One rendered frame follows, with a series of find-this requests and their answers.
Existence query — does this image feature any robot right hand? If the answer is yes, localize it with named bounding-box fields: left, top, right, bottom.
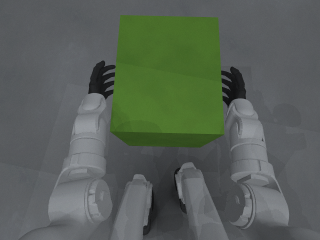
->
left=221, top=66, right=246, bottom=108

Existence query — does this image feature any robot shin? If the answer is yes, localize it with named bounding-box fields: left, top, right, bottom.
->
left=124, top=174, right=150, bottom=226
left=179, top=162, right=204, bottom=204

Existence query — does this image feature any robot left hand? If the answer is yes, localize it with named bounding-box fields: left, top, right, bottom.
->
left=88, top=60, right=116, bottom=99

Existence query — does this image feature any left robot shin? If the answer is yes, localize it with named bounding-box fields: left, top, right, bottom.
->
left=124, top=174, right=150, bottom=226

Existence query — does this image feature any robot left forearm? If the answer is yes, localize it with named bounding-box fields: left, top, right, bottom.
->
left=48, top=93, right=110, bottom=219

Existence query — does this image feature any robot right upper arm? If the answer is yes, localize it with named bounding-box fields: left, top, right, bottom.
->
left=224, top=182, right=320, bottom=240

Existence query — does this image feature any carton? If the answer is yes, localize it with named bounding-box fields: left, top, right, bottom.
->
left=110, top=15, right=225, bottom=148

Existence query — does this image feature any robot left upper arm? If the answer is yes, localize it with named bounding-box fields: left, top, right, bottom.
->
left=18, top=177, right=113, bottom=240

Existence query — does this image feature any right robot shin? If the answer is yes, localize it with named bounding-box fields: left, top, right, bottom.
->
left=179, top=162, right=204, bottom=204

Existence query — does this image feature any robot right forearm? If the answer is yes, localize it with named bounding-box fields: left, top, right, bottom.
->
left=225, top=98, right=289, bottom=220

